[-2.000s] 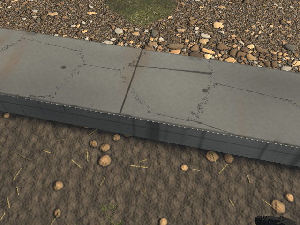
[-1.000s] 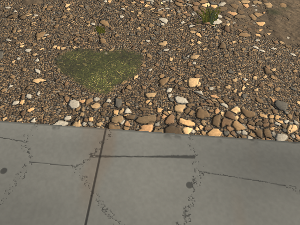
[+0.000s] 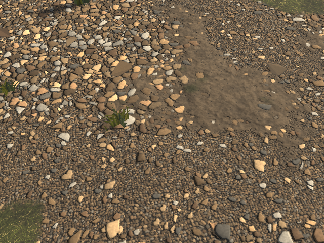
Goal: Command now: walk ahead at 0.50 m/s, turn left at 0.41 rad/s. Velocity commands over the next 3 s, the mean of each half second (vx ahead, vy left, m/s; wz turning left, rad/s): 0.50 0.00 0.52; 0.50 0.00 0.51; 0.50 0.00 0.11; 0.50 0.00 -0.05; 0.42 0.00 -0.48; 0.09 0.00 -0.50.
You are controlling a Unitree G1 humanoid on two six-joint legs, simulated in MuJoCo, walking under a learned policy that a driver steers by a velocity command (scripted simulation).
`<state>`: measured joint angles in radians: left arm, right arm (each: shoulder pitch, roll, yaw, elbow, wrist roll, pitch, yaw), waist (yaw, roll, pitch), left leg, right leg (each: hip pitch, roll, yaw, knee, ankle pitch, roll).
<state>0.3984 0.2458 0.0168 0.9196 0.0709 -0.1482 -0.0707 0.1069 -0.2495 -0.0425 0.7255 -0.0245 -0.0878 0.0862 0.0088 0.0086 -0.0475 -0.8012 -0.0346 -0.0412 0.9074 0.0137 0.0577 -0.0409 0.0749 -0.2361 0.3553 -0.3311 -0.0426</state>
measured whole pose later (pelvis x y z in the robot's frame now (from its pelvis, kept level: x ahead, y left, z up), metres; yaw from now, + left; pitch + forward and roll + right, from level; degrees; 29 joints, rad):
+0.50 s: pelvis +0.28 -0.05 -0.01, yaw +16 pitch +3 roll +0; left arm 0.22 0.20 0.01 0.73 -0.02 -0.11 0.02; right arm 0.33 -0.27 -0.06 0.78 0.04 -0.07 -0.01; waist -0.01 0.03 -0.08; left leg -0.59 -0.04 -0.05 1.31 -0.36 0.02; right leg -0.29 -0.06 -0.01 0.57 -0.32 0.04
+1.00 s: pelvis +0.51 +0.09 +0.00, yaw +33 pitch +2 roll +1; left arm 0.18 0.29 0.05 0.73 0.00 -0.10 0.01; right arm 0.29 -0.25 -0.05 0.67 0.00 -0.04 0.02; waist -0.02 -0.03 0.01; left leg -0.29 -0.10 0.00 0.42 -0.17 0.10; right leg -0.66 -0.12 0.03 1.12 -0.28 0.03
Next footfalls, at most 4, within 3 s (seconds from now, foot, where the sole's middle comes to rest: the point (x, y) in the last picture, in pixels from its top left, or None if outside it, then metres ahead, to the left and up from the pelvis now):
0.08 left None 0.17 0.07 -0.78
0.36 right None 0.34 -0.18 -0.78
0.78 left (132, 241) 0.52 0.19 -0.78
1.28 right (150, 169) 0.86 0.12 -0.78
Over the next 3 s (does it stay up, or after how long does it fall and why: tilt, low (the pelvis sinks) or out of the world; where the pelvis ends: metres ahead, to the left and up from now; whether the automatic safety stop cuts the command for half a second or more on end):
stays up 1.31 0.51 0.00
